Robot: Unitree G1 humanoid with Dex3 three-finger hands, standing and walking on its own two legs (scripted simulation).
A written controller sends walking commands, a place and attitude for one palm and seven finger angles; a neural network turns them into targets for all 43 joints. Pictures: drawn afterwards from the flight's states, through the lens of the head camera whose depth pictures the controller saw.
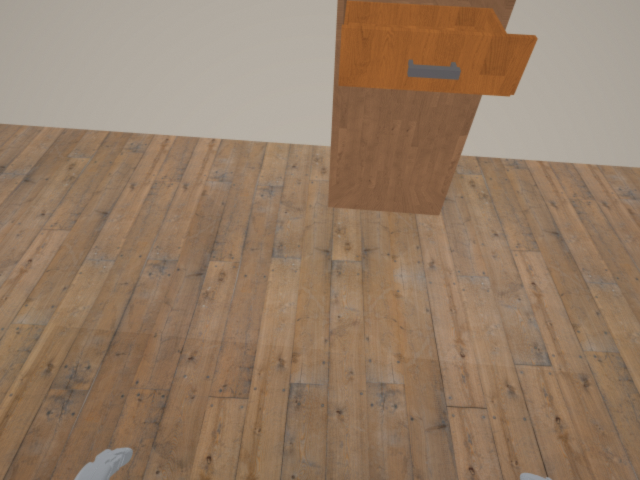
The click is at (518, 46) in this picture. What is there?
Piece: drawer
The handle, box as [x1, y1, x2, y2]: [407, 60, 460, 79]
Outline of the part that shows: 408,61 408,76 458,79 460,72 459,67 456,66 455,62 451,62 449,67 415,65 412,63 412,60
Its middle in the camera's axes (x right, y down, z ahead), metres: +0.27 -0.41 +0.94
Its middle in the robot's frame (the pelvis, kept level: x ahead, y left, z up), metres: +1.00 -0.23 +0.05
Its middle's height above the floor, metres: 0.81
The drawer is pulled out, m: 0.29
